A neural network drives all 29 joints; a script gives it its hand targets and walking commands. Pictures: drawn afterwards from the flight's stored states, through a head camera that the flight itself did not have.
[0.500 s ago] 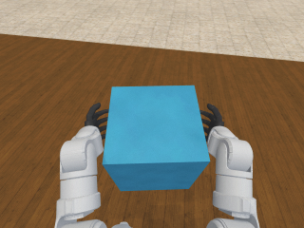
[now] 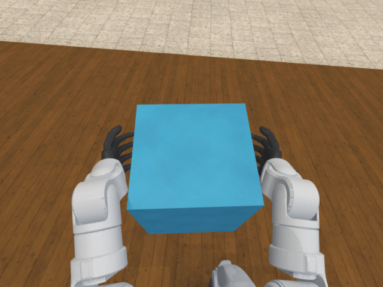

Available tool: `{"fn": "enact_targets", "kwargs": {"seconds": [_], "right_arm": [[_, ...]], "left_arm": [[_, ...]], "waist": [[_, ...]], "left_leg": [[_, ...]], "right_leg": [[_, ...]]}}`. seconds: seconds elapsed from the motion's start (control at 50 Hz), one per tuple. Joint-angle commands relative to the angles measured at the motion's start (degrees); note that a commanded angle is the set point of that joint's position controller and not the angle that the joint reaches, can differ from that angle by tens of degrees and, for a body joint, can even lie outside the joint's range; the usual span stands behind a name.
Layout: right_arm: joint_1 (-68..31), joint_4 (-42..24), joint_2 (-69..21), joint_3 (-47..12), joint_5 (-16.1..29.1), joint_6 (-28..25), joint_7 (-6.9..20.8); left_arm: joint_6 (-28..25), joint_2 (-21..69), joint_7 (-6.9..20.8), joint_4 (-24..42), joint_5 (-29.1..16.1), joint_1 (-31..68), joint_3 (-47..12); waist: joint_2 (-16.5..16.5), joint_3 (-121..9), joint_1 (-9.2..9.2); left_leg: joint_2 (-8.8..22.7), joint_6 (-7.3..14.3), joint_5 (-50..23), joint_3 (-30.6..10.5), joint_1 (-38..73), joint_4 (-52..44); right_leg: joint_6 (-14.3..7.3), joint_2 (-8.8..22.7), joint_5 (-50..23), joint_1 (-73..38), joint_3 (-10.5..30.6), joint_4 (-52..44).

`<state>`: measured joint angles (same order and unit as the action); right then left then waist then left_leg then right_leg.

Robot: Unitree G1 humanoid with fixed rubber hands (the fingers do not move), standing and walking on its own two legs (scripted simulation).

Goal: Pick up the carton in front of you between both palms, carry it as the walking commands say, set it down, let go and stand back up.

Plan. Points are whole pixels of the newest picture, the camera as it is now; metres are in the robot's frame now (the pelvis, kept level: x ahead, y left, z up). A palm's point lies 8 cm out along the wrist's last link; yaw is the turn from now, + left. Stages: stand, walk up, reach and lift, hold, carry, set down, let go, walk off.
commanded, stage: carry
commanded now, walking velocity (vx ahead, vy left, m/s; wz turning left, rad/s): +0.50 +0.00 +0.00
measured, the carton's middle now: (191, 175) +0.35 -0.01 +0.02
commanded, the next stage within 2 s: none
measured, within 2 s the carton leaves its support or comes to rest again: neither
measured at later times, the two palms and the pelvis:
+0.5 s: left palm (129, 89) +0.63 +0.15 +0.03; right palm (230, 87) +0.64 -0.15 +0.02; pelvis +0.31 -0.03 -0.05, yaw +1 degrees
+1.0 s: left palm (136, 40) +0.97 +0.15 +0.00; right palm (213, 43) +0.94 -0.15 +0.00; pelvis +0.63 +0.02 -0.09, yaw -1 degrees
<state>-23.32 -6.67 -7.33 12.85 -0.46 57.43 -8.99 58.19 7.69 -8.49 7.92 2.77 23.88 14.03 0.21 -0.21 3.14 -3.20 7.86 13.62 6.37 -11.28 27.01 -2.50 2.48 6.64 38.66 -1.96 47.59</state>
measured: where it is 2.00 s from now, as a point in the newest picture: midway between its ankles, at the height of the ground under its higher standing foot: (180, 136)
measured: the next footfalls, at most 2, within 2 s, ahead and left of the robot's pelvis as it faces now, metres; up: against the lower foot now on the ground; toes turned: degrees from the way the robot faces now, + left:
right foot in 0.18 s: +0.29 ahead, -0.06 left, -0.05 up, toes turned -3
left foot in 0.70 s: +0.62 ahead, +0.06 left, -0.09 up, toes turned +2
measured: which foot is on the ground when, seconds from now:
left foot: down 0.00-0.18, up 0.20-0.68, down 0.70-1.00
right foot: up 0.00-0.16, down 0.18-0.70, up 0.72-1.00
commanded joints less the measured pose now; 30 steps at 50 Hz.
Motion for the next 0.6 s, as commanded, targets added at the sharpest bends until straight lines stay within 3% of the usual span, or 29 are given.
{"fn": "enact_targets", "kwargs": {"seconds": [0.0, 0.04, 0.08, 0.12, 0.14, 0.16, 0.18, 0.2, 0.22, 0.26, 0.28, 0.32, 0.38, 0.44, 0.52, 0.58], "right_arm": [[-32.5, -6.6, -41.0, -38.5, 13.1, -0.1, 2.1], [-30.9, -5.3, -39.8, -37.7, 12.3, 0.6, 1.7], [-30.7, -3.9, -39.2, -37.2, 11.7, 1.3, 1.4], [-31.5, -2.6, -38.9, -36.7, 11.3, 2.1, 1.0], [-32.1, -1.9, -38.8, -36.2, 11.0, 2.4, 0.8], [-32.9, -1.3, -38.0, -35.3, 10.5, 2.7, 0.4], [-32.8, -0.1, -38.4, -34.7, 9.8, 3.3, 0.0], [-31.1, 0.4, -37.7, -33.7, 9.5, 3.5, -0.3], [-33.5, -1.1, -37.9, -33.2, 8.9, 3.5, -0.7], [-35.5, -0.9, -41.5, -31.6, 7.4, 2.5, -0.9], [-35.5, -0.5, -43.2, -31.0, 6.5, 1.8, -0.6], [-34.9, 0.3, -45.5, -31.6, 5.9, 0.4, 0.1], [-32.3, 0.7, -46.1, -33.5, 5.3, -1.4, 0.5], [-30.2, -0.5, -45.1, -35.0, 5.4, -2.6, 0.6], [-30.5, -4.3, -42.5, -36.1, 6.3, -2.8, 0.4], [-29.1, -5.4, -38.7, -35.5, 6.2, -1.6, 0.0]], "left_arm": [[-0.1, 39.6, 0.0, 2.4, -8.3, 28.1, -35.6], [0.8, 37.5, -0.1, 2.4, -7.6, 27.0, -34.8], [1.7, 35.8, -0.1, 1.9, -7.1, 26.9, -33.6], [2.4, 34.0, -0.2, 0.2, -6.5, 26.2, -31.8], [2.7, 33.4, -0.3, -0.8, -6.2, 25.5, -30.9], [3.0, 32.8, -0.3, -1.5, -5.9, 24.7, -30.0], [3.2, 31.1, -0.5, -3.0, -5.8, 25.3, -28.9], [3.2, 30.9, -1.0, -4.6, -6.6, 26.2, -29.4], [2.9, 35.2, -0.6, -5.1, -8.0, 25.3, -30.6], [1.9, 41.4, 0.9, -1.1, -12.0, 33.1, -34.6], [1.2, 44.1, 1.8, -0.1, -14.0, 37.0, -36.6], [-0.6, 47.7, 3.1, 1.5, -16.7, 40.6, -39.4], [-2.3, 48.1, 3.9, 0.4, -17.0, 37.9, -40.5], [-3.1, 46.6, 3.8, -0.3, -16.1, 33.6, -40.4], [-3.3, 43.6, 3.1, 1.1, -15.4, 31.0, -39.7], [-2.5, 40.4, 2.0, 0.7, -14.2, 28.4, -38.4]], "waist": [[-5.0, -20.8, 2.15], [-5.2, -19.4, 2.98], [-6.0, -18.2, 1.88], [-6.5, -19.6, -1.73], [-4.5, -21.5, -4.56], [0.2, -24.6, -6.30], [10.7, -27.3, -5.29], [18.8, -32.5, -7.57], [12.2, -28.9, -8.31], [0.6, -23.4, -6.02], [-0.5, -22.8, -5.07], [0.8, -22.1, -4.43], [3.1, -23.2, -5.35], [4.0, -23.7, -6.66], [4.4, -21.4, -8.56], [5.2, -19.3, -9.76]], "left_leg": [[10.9, 1.1, -43.5, -9.5, 21.6, -0.3], [9.6, 0.6, -41.4, -8.2, 20.5, 1.2], [9.9, 0.1, -39.2, -7.5, 17.7, 4.1], [9.7, -1.4, -42.6, -5.9, 14.6, 12.6], [8.7, -2.6, -39.4, -3.3, 10.6, 22.1], [6.4, -3.1, -21.6, -2.0, -0.7, 34.4], [0.8, -3.9, 18.4, -2.5, -16.2, 44.7], [-3.2, -5.5, 23.6, -6.8, -31.0, 60.5], [0.3, -3.7, 19.2, -8.6, -34.7, 59.2], [2.8, -3.7, 13.0, -8.3, -31.2, 51.4], [4.2, -3.9, 11.3, -8.6, -28.3, 47.5], [5.3, -4.7, 9.0, -7.4, -25.1, 41.1], [6.2, -5.6, 3.2, -6.0, -29.8, 33.8], [5.6, -5.3, -6.3, -4.2, -32.5, 25.7], [2.5, -4.4, -16.3, -0.3, -30.3, 12.0], [0.7, -2.9, -23.6, 1.3, -24.6, 1.4]], "right_leg": [[-0.7, -3.2, -9.8, 2.6, -4.2, -10.7], [-1.6, -4.6, -15.4, -1.8, -5.7, -17.6], [-3.2, -4.8, -19.6, -8.4, -5.6, -22.1], [-4.5, -5.5, -18.4, -19.0, -6.4, -24.0], [-4.6, -4.5, -19.2, -27.9, -6.6, -26.1], [-4.1, 1.9, -26.8, -40.6, -0.3, -20.8], [-8.0, 14.8, -46.8, -53.7, 15.9, -11.0], [-19.3, 22.3, -21.2, -62.3, 35.7, -17.5], [-17.9, 18.8, -6.3, -56.6, 37.0, -22.1], [-13.7, 14.6, -5.5, -42.5, 27.3, -25.3], [-12.9, 14.3, -4.5, -37.2, 24.8, -26.4], [-11.4, 12.6, -5.8, -32.4, 20.7, -27.4], [-10.9, 11.6, -21.1, -38.2, 16.2, -25.0], [-8.2, 8.8, -33.0, -44.1, 11.3, -22.3], [-6.5, 4.4, -36.0, -47.2, 6.8, -19.9], [-6.0, 3.3, -31.9, -47.3, 5.2, -17.3]]}}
